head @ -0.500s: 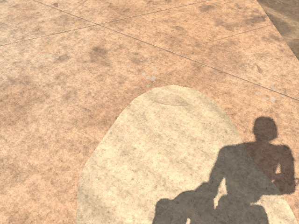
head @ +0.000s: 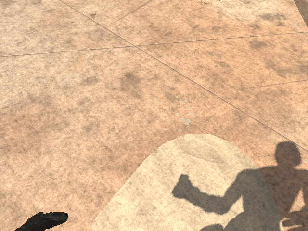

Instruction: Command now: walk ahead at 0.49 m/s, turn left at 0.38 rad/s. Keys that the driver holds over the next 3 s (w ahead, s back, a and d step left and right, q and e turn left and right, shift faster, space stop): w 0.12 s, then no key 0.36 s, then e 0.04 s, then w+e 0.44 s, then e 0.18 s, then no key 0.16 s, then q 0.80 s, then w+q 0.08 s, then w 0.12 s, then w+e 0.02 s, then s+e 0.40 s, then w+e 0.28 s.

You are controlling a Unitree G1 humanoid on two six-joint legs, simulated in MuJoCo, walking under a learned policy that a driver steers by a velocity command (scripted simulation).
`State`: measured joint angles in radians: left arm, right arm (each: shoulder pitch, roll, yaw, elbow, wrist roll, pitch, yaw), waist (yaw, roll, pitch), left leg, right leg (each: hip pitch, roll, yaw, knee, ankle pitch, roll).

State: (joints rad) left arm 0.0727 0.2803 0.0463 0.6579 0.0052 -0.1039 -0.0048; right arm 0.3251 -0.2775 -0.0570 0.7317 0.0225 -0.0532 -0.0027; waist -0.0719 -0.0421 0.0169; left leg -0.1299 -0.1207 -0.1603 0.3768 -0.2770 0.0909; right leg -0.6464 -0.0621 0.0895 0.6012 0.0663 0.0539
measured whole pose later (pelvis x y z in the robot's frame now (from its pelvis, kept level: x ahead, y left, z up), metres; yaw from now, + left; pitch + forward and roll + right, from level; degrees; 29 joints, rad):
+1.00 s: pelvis +0.35 -0.09 -0.02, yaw -10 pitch +2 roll +2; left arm 0.27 0.28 0.06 0.78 0.00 -0.04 -0.03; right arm 0.23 -0.30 -0.09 0.78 0.02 -0.06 0.00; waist 0.01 0.03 -0.02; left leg -0.38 0.06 0.02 0.98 -0.46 0.00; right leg -0.39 0.00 -0.03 0.66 -0.32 -0.07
